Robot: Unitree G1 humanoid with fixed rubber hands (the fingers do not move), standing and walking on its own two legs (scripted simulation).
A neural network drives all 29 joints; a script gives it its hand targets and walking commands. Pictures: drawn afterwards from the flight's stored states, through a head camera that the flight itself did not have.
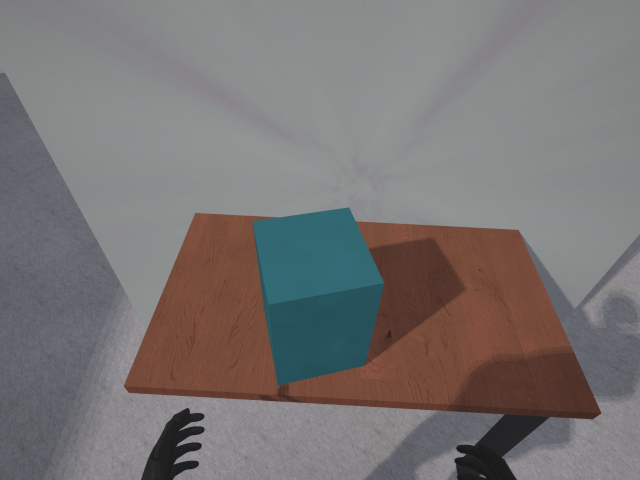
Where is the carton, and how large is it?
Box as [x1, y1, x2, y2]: [253, 207, 383, 384]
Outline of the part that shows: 348,207 253,221 264,310 278,384 364,365 383,282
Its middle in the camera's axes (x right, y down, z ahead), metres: -0.01 +0.09 +0.66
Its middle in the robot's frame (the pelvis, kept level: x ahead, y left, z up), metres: +0.45 +0.05 -0.06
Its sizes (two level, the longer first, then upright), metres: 0.165 0.161 0.242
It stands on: a table, 0.59 m high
